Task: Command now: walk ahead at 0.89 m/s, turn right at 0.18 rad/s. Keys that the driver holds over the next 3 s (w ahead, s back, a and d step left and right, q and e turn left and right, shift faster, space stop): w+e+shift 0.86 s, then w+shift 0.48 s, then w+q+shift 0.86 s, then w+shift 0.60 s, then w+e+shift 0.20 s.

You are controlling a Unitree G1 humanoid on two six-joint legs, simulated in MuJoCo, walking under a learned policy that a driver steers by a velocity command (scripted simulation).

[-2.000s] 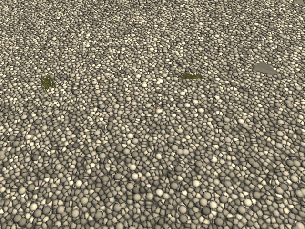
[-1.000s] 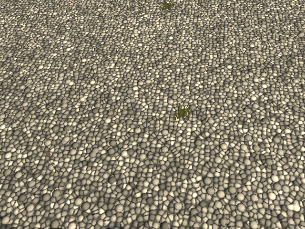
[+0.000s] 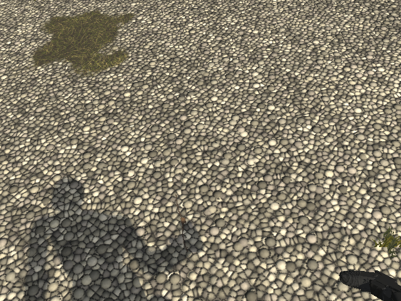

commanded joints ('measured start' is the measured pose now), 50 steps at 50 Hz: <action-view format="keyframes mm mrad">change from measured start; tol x64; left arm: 1 -9 184 37 -37 -17 -3 13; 50 -146 198 102 -145 -6 29 21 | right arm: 1 -249 -31 0 -144 10 -41 27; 8 464 -258 -85 20 -33 -21 -30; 50 -119 -165 -72 -109 2 -73 -38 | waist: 1 -24 -140 192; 8 -294 321 -558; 50 -79 -170 26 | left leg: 1 87 -48 30 -157 -3 15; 7 1422 296 -617 -227 -824 214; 28 839 186 264 -85 964 77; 31 -15 -215 -101 974 -670 4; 50 469 -100 -41 -288 -30 -14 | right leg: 1 -152 -208 101 -98 386 -170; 5 -161 -213 77 372 1138 -119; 9 -988 -18 173 1334 -11 -66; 28 -342 78 -191 711 197 -173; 31 208 -182 853 224 -180 -515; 50 -199 -52 395 315 643 -180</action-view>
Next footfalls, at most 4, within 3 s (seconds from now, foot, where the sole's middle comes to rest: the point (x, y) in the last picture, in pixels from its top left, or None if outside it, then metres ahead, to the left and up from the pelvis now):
0.12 left None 0.31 0.16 -0.77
0.58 right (294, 254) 0.65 -0.17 -0.77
1.04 left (317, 154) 1.09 -0.28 -0.77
1.52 right None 1.16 -0.80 -0.77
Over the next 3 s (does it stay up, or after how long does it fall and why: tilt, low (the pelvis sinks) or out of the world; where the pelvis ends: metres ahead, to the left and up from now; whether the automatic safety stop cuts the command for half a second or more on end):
stays up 2.30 -1.05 -0.01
